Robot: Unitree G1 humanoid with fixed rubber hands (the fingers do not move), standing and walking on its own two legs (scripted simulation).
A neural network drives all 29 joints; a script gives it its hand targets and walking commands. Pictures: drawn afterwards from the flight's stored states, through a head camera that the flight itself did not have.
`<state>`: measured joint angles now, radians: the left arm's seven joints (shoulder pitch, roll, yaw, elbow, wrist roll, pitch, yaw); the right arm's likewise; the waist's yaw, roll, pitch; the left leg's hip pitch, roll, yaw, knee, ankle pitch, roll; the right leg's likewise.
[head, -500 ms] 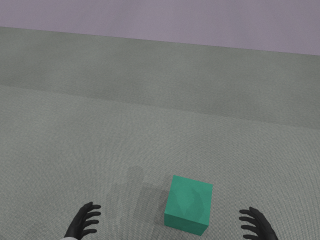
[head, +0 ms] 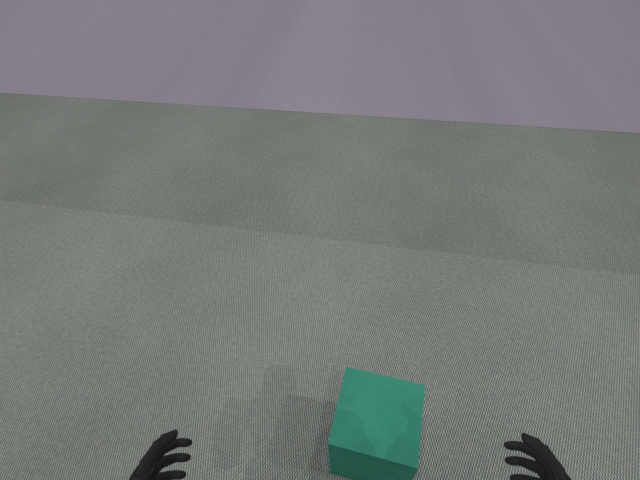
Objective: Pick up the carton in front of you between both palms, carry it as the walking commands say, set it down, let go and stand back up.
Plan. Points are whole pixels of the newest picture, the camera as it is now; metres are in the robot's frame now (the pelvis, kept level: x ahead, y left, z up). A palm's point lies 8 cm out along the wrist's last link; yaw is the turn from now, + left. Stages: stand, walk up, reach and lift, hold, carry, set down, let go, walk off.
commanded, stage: stand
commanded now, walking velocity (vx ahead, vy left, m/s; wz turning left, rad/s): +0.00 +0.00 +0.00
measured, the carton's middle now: (375, 430) +0.43 -0.09 -0.64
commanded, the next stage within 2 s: none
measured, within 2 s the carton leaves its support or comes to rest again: neither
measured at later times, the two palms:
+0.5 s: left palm out of the picture +0.11 +0.26 -0.08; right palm out of the picture +0.12 -0.30 -0.11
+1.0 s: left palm out of the picture +0.08 +0.27 -0.09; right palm out of the picture +0.08 -0.31 -0.11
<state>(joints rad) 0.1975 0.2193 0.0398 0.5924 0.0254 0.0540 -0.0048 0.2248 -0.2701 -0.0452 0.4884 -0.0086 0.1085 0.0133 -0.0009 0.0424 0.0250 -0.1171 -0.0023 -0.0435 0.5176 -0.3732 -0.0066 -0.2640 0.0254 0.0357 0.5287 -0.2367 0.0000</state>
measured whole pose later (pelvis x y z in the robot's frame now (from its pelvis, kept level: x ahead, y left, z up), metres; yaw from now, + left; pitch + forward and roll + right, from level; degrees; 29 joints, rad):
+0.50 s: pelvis +0.01 -0.02 +0.00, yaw +2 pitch -2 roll +0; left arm 0.19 0.26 0.07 0.79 0.03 -0.01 0.02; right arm 0.24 -0.33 -0.05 0.73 -0.02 -0.01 -0.03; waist 0.01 0.06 0.03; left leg -0.10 0.01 -0.08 0.50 -0.37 -0.04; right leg -0.26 0.03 0.00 0.55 -0.26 -0.03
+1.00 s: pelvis -0.01 -0.02 +0.00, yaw +1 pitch -3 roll +0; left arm 0.17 0.29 0.06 0.89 0.01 -0.01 0.02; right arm 0.25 -0.35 -0.03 0.83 -0.01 -0.02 -0.04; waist 0.01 0.04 0.05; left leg -0.08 0.01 -0.07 0.45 -0.32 -0.03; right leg -0.23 0.03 0.01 0.49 -0.21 -0.03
